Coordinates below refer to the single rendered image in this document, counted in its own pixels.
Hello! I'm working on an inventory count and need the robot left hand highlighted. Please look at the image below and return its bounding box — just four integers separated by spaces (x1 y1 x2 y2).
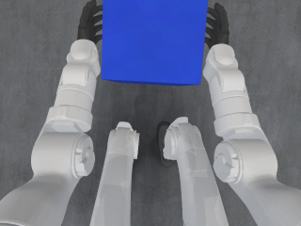
77 0 103 44

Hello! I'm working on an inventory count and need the carton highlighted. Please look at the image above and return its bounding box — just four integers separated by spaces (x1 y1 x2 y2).
102 0 209 87

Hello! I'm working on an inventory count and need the robot left forearm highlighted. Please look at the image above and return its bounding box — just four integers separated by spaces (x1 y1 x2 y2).
31 39 101 170

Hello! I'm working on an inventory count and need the robot right forearm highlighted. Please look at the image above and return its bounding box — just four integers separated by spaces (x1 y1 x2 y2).
202 43 277 159

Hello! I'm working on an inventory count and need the robot right foot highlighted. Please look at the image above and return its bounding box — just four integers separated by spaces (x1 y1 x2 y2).
156 121 174 168

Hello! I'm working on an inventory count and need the robot right upper arm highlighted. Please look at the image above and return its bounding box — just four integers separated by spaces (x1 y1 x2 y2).
213 138 301 226

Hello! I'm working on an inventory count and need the robot left upper arm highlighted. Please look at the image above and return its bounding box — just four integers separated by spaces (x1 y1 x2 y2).
0 132 95 226

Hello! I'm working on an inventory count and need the robot right thigh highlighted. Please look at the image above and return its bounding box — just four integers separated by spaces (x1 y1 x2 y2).
166 122 229 226

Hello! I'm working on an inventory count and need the robot right hand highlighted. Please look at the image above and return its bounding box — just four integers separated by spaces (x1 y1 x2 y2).
204 2 230 50

